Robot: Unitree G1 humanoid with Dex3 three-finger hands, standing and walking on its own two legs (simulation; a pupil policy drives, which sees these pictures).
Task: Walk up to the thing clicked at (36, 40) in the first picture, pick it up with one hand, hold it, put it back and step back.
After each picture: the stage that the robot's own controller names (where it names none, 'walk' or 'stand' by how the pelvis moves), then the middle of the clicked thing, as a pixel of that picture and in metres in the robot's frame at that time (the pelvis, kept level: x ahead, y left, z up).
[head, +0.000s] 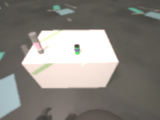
stand; (37, 44) +0.68 +0.61 -0.02
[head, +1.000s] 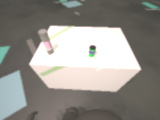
walk; (47, 43) +0.64 +0.41 +0.01
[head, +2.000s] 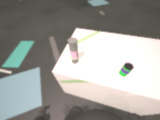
stand; (74, 52) +0.53 +0.18 +0.01
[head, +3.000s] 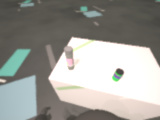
stand; (69, 59) +0.51 +0.21 -0.02
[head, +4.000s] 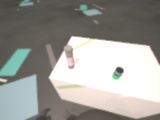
stand; (69, 58) +0.52 +0.21 -0.03
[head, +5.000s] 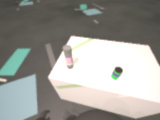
stand; (68, 58) +0.52 +0.22 -0.03
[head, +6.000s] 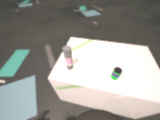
stand; (68, 58) +0.52 +0.22 -0.03
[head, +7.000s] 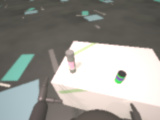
rise first; (71, 62) +0.50 +0.21 -0.02
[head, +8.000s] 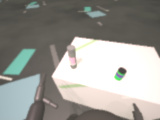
go down; (72, 58) +0.52 +0.21 -0.02
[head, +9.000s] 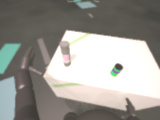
go down; (66, 55) +0.51 +0.20 +0.00
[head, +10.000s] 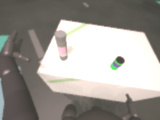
go down; (62, 47) +0.52 +0.20 +0.04
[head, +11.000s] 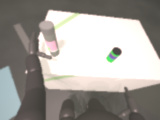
close in; (51, 42) +0.52 +0.22 +0.07
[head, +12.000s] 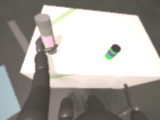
close; (48, 37) +0.53 +0.21 +0.08
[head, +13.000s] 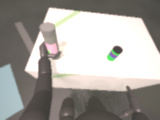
lift; (52, 44) +0.49 +0.20 +0.08
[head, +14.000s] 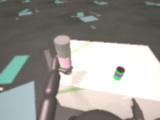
lift; (65, 58) +0.33 +0.16 +0.21
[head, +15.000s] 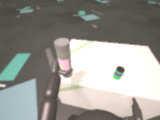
hold; (65, 60) +0.32 +0.17 +0.19
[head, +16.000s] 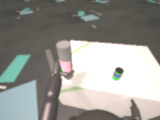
hold; (66, 62) +0.33 +0.16 +0.17
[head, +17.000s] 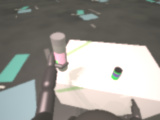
crouch; (60, 55) +0.36 +0.19 +0.20
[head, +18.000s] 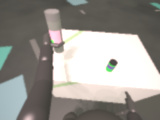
lower; (56, 34) +0.51 +0.20 +0.20
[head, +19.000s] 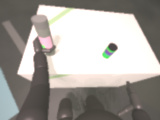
lower; (46, 39) +0.53 +0.21 +0.08
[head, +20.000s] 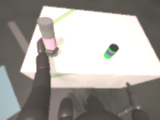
lower; (49, 40) +0.52 +0.20 +0.08
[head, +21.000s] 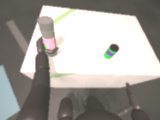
lower; (49, 40) +0.52 +0.20 +0.08
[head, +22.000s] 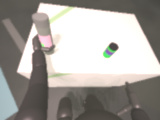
lower; (46, 37) +0.53 +0.21 +0.08
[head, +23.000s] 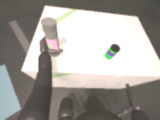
open; (52, 40) +0.52 +0.19 +0.08
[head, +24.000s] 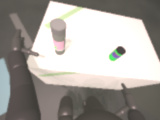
sink last; (59, 40) +0.50 +0.17 +0.07
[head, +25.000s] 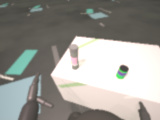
sink last; (74, 58) +0.50 +0.19 +0.03
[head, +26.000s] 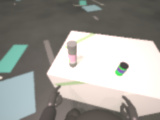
stand; (72, 55) +0.49 +0.17 +0.04
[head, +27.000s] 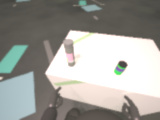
stand; (70, 54) +0.50 +0.19 +0.04
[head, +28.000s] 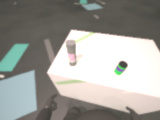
stand; (71, 54) +0.50 +0.18 +0.03
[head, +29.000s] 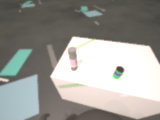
walk; (73, 60) +0.51 +0.18 -0.02
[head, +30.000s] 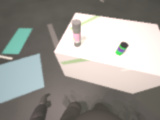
walk; (76, 35) +0.66 +0.18 +0.01
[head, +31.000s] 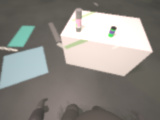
walk; (78, 21) +0.98 +0.20 -0.01
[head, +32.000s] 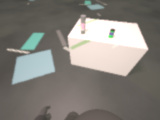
stand; (82, 25) +1.14 +0.17 -0.01
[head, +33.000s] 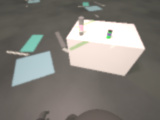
stand; (81, 26) +1.15 +0.18 -0.02
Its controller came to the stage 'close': yes
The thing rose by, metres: 0.22
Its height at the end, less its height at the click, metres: +0.00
